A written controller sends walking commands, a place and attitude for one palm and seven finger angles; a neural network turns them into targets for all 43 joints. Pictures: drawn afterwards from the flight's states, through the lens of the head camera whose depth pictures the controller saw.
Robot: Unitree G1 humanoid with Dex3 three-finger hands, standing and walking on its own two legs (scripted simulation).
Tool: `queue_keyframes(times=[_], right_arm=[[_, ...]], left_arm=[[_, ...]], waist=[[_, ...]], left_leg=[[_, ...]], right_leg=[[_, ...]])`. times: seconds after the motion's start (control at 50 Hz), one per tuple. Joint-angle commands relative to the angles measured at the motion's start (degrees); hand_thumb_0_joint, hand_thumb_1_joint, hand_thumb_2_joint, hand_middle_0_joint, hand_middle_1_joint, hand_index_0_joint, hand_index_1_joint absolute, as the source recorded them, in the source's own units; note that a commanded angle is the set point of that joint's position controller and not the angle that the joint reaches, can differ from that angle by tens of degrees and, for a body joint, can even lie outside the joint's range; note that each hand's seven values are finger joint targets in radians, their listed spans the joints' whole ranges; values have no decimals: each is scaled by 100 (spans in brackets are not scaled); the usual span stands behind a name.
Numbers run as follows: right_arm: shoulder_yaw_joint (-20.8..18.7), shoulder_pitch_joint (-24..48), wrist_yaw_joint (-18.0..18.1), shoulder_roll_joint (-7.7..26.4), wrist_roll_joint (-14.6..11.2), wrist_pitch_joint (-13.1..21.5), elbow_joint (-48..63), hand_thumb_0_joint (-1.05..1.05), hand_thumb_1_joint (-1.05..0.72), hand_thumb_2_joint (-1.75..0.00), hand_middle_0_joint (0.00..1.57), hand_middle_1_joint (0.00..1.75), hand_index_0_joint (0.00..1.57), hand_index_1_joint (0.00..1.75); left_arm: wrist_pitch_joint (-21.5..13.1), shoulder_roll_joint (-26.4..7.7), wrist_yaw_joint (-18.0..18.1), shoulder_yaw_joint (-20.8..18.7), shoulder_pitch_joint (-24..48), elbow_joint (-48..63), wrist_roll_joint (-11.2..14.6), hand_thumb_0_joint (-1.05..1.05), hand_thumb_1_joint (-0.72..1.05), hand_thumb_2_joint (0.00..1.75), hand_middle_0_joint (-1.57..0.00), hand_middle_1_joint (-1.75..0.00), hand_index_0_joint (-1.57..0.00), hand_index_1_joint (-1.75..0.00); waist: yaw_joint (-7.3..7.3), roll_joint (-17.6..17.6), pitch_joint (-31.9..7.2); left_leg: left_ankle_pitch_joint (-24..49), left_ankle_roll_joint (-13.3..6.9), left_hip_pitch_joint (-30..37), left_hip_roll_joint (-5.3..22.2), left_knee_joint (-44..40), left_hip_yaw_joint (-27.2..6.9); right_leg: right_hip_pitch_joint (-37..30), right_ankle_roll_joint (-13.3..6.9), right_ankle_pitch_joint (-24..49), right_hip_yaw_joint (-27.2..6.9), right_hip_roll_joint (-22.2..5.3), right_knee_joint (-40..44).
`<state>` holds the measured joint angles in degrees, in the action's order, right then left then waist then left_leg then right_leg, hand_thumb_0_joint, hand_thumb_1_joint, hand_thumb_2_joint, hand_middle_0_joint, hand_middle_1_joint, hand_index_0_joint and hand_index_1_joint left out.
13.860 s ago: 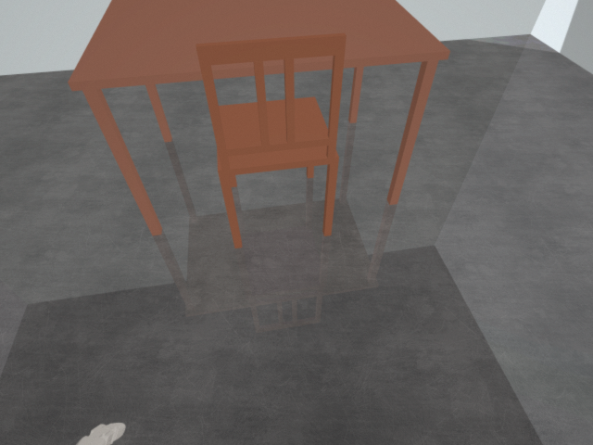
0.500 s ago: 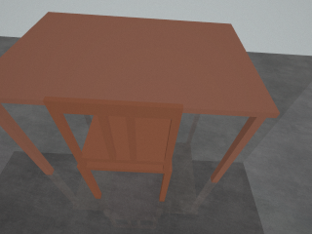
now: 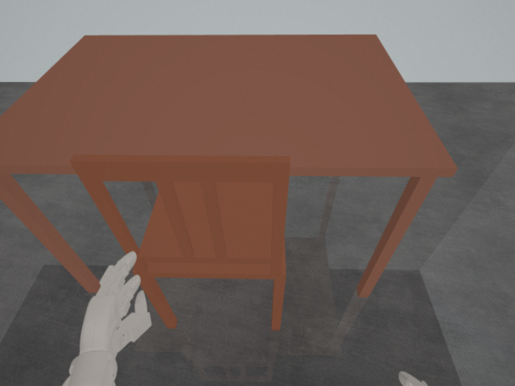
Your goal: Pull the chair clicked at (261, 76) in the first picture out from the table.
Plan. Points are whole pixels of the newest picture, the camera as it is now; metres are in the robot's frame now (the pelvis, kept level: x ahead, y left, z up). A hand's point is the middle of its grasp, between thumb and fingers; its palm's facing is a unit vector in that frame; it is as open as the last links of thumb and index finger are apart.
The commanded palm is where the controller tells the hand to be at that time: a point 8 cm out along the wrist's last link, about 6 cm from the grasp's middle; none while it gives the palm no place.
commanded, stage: raise the hand toward the chair's back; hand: left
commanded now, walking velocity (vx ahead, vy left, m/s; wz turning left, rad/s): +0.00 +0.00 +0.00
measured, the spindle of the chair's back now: (177, 221) +0.48 +0.18 -0.09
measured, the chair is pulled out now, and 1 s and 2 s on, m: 0.00 0.00 0.00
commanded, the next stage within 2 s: aim the fingers beside a spindle in 1.88 s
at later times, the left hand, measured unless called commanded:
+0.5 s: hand (171, 342) +0.21 +0.14 -0.04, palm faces -0.14 -0.99 -0.06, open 11.8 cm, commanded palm +0.18 +0.22 -0.03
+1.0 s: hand (138, 321) +0.24 +0.19 -0.02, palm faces -0.02 -1.00 -0.03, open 15.9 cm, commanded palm +0.21 +0.25 -0.02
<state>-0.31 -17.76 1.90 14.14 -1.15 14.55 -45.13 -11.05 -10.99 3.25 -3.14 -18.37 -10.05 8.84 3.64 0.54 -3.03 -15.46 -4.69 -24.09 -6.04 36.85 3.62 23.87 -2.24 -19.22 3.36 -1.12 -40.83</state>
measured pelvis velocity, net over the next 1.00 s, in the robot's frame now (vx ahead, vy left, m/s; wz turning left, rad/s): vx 0.01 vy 0.00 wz -0.02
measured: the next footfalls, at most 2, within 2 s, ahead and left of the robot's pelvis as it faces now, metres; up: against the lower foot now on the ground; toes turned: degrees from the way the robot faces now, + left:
none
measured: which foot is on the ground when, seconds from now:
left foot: down 0.00-1.00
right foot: down 0.00-1.00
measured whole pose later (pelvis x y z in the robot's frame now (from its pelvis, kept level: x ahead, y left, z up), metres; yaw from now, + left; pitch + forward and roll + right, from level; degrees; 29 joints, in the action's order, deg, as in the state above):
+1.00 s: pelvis +0.01 +0.00 -0.06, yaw -1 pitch +16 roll -3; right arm -1.5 -11.4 2.7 13.9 -2.3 11.7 -31.9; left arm -26.5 -13.8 -14.8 -9.8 -21.7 -1.0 16.5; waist 1.3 1.6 -7.8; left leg -28.3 -5.1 -52.5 -1.7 64.8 1.5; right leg 48.6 -2.8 -28.8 6.7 2.5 -61.4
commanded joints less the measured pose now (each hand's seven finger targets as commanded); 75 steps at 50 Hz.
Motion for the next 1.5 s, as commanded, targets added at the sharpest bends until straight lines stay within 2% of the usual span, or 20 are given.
queue_keyframes(times=[0.0, 0.04, 0.08, 0.12, 0.2, 0.28, 0.36, 0.42, 0.48, 0.52, 0.58, 0.66, 0.72, 0.78, 0.84, 0.94, 1.02, 1.18, 1.36, 1.48], right_arm=[[-371, 1033, -84, 778, 62, 257, 1445, 0, -90, -90, 20, 30, 20, 30], [-428, 1231, -195, 844, -19, 266, 1842, 0, -90, -90, 20, 30, 20, 30], [-418, 1383, -203, 798, -84, 172, 2231, 0, -90, -90, 20, 30, 20, 30], [-395, 1492, -181, 795, -130, 10, 2498, 0, -90, -90, 20, 30, 20, 30], [-358, 1178, -8, 532, -64, 63, 2696, 0, -90, -90, 20, 30, 20, 30], [-260, 929, 118, 506, -21, 265, 2260, 0, -90, -90, 20, 30, 20, 30], [-153, 814, 173, 743, -132, 372, 1945, 0, -90, -90, 20, 30, 20, 30], [-174, 870, 276, 790, -278, 199, 2041, 0, -90, -90, 20, 30, 20, 30], [-192, 1027, 282, 701, -273, 40, 2356, 0, -90, -90, 20, 30, 20, 30], [-226, 1066, 235, 502, -222, -25, 2333, 0, -90, -90, 20, 30, 20, 30], [-289, 952, 143, 295, -153, -23, 2143, 0, -90, -90, 20, 30, 20, 30], [-349, 844, 66, 449, -83, -29, 1880, 0, -90, -90, 20, 30, 20, 30], [-355, 785, 86, 675, -122, 21, 1921, 0, -90, -90, 20, 30, 20, 30], [-392, 669, 132, 756, -165, 122, 2055, 0, -90, -90, 20, 30, 20, 30], [-382, 700, 131, 722, -145, 161, 2121, 0, -90, -90, 20, 30, 20, 30], [-339, 779, 77, 690, -81, -8, 2112, 0, -90, -90, 20, 30, 20, 30], [-295, 779, 52, 853, -110, -194, 2279, 0, -90, -90, 20, 30, 20, 30], [-186, 632, 80, 911, -76, -198, 2496, 0, -90, -90, 20, 30, 20, 30], [-225, 560, 68, 1031, -127, -292, 2391, 0, -90, -90, 20, 30, 20, 30], [-247, 545, 52, 1020, -137, -184, 2443, 0, -90, -90, 20, 30, 20, 30]], left_arm=[[-1573, -91, -1204, -549, -1480, -413, 532, 0, 62, 78, -17, -26, -17, -26], [-2227, -409, -1946, -735, -1443, -430, 686, 0, 57, 76, -17, -25, -17, -25], [-2276, -789, -2160, -1077, -1329, -396, 558, 0, 53, 74, -16, -24, -16, -24], [-2073, -1123, -2080, -1299, -823, 240, 568, 0, 48, 72, -16, -23, -16, -23], [-2448, -1286, -1578, -1424, 344, 2532, 792, 0, 39, 68, -15, -22, -15, -22], [-3115, -961, -1612, -699, 535, 3049, 763, 0, 29, 64, -14, -20, -14, -20], [-2621, -989, -2408, -389, 415, 1517, 794, 0, 20, 60, -13, -19, -13, -19], [-1534, -1288, -2829, -916, 136, 547, 899, 0, 13, 57, -12, -18, -12, -18], [-858, -1579, -2721, -1681, -39, 1302, 1198, 0, 6, 54, -12, -17, -12, -17], [-868, -1580, -2293, -2180, -473, 1642, 1288, 0, 1, 52, -11, -16, -11, -16], [-1330, -1014, -1785, -1834, -773, 2084, 1169, 0, -6, 49, -10, -15, -10, -15], [-1851, -856, -1788, -1292, -431, 1350, 692, 0, -15, 45, -10, -14, -10, -14], [-1986, -799, -2188, -974, -201, 1020, 714, 0, -22, 42, -9, -12, -9, -12], [-2074, -1108, -2404, -1245, -170, 1611, 973, 0, -29, 39, -8, -11, -8, -11], [-2065, -1244, -2163, -1406, -205, 2305, 1071, 0, -36, 36, -7, -10, -7, -10], [-1895, -1002, -1607, -1200, -228, 1996, 803, 0, -48, 31, -6, -8, -6, -8], [-1553, -900, -1764, -915, -158, 1316, 634, 0, -50, 30, -6, -8, -6, -8], [-1569, -1301, -1811, -1163, 541, 2420, 754, 0, -50, 30, -6, -8, -6, -8], [-1329, -1223, -2040, -1197, 576, 1450, 781, 0, -50, 30, -6, -8, -6, -8], [-1256, -1367, -2057, -1285, 561, 2093, 894, 0, -50, 30, -6, -8, -6, -8]], waist=[[-560, -1989, -110], [-587, -1592, -175], [-728, -577, -414], [-788, 154, -553], [-491, 890, -1620], [-15, 790, -1565], [276, 107, -920], [-2, -499, -1181], [-439, -439, -2254], [-672, -314, -2651], [-605, -188, -2337], [-206, -232, -1431], [-44, -341, -1331], [-242, 123, -2271], [-404, 496, -2623], [-289, 469, -1822], [-176, 175, -1319], [-333, 921, -1893], [-217, 316, -1634], [-327, 629, -1969]], left_leg=[[-919, 528, -1666, 460, 792, -578], [-988, 528, -2357, 338, 1372, -382], [-1125, 459, -2622, 261, 1580, -231], [-1400, 422, -2750, 259, 1664, -238], [-1267, 260, -2426, 441, 2141, -369], [-939, 204, -2520, 578, 2647, -533], [-1056, 155, -3176, 644, 2950, -660], [-928, 144, -3347, 605, 2862, -628], [-321, 188, -3017, 510, 2610, -644], [145, 267, -2759, 531, 2472, -698], [505, 317, -2421, 574, 2150, -634], [284, 269, -2728, 615, 2258, -670], [76, 201, -2699, 597, 2391, -684], [344, 186, -2118, 593, 2228, -642], [774, 209, -1459, 620, 1943, -690], [641, 359, -1325, 698, 1676, -925], [-127, 429, -1555, 746, 1477, -1120], [-3, 810, -445, 937, 1044, -1823], [-374, 791, -931, 902, 1045, -1791], [160, 893, -378, 975, 901, -1970]], right_leg=[[1554, 2, -1412, -47, 121, -35], [1416, -24, -1576, -689, -48, -162], [1367, -35, -1672, -888, -57, -419], [1581, -60, -2155, -982, -38, -553], [1666, -28, -2227, -1291, 13, -640], [2130, 31, -1668, -1308, 113, -817], [2179, 333, -1437, -1482, -14, -633], [1509, 493, -1169, -1677, -163, -435], [283, 638, 160, -1728, -375, -505], [-216, 683, 1416, -1610, -366, -755], [13, 526, 2368, -1146, -219, -1010], [1121, 475, 1552, -926, -91, -1130], [1632, 431, 832, -863, -13, -1141], [1284, 267, 714, -672, 60, -1175], [1293, 117, 803, -315, 187, -1280], [2071, 49, 230, 80, 264, -1357], [2444, 46, -347, 162, 290, -1299], [2651, 53, -357, 125, 274, -1485], [2598, 87, -454, 156, 279, -1431], [2529, 105, -333, 125, 265, -1373]])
